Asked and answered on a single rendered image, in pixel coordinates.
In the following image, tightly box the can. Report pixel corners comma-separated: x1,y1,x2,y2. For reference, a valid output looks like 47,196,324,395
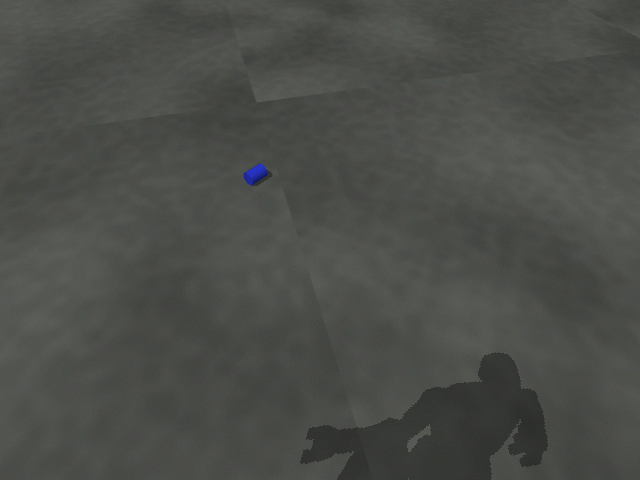
243,164,268,185

